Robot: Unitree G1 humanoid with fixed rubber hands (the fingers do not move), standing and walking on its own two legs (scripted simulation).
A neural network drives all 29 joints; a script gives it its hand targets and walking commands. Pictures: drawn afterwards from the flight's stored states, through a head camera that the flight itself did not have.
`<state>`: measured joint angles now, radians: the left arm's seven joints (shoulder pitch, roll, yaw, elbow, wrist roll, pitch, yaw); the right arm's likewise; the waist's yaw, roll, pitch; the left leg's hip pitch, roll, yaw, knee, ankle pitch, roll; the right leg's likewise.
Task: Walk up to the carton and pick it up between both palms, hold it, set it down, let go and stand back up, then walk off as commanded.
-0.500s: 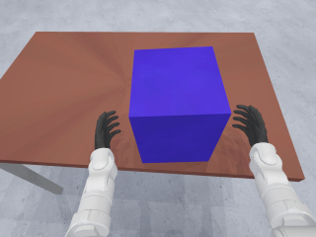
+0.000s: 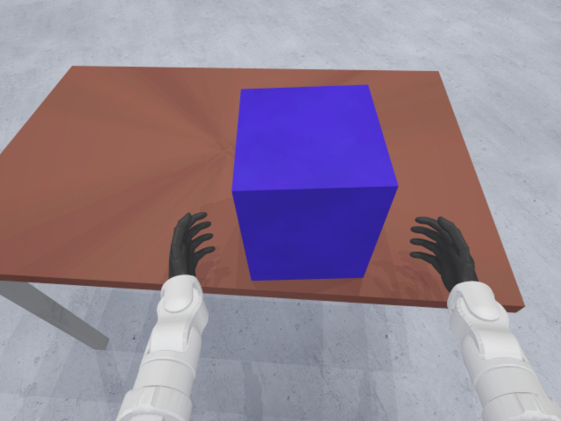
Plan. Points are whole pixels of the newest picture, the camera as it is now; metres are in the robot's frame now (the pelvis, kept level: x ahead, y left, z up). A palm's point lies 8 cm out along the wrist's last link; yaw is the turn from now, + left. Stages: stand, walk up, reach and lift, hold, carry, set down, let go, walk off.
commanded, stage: set down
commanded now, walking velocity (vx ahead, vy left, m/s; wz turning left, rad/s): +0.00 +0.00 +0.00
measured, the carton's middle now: (305, 189) +0.47 +0.00 +0.03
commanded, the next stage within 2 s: none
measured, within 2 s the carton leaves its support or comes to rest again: neither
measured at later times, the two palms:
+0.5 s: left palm (161, 342) +0.22 +0.19 +0.02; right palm (501, 351) +0.22 -0.23 +0.03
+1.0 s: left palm (166, 349) +0.22 +0.19 -0.01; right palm (486, 357) +0.22 -0.22 +0.01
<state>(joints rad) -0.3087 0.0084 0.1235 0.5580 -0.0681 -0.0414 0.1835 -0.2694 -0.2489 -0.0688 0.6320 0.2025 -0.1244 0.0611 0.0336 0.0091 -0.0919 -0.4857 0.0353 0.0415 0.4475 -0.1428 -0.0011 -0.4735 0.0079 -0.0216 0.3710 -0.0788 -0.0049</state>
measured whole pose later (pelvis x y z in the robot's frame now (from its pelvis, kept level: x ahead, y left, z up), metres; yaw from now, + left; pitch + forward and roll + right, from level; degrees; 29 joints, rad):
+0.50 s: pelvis +0.03 -0.01 +0.01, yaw +0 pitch +1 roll +0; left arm 0.30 0.02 0.05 0.11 -0.07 0.03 0.12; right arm 0.35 -0.24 -0.02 0.14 0.23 -0.12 0.05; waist 0.02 0.01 -0.09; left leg -0.21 0.03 0.04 0.38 -0.18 -0.01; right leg -0.23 0.01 -0.02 0.37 -0.16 -0.02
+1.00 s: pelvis +0.03 -0.01 +0.01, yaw +0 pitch +1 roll +0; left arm 0.28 0.07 0.03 0.10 -0.10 0.16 0.14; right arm 0.32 -0.19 -0.02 0.16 0.21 0.02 0.05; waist 0.02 -0.04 -0.03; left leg -0.21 0.03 0.04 0.38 -0.18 -0.01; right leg -0.23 0.01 -0.02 0.37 -0.15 -0.02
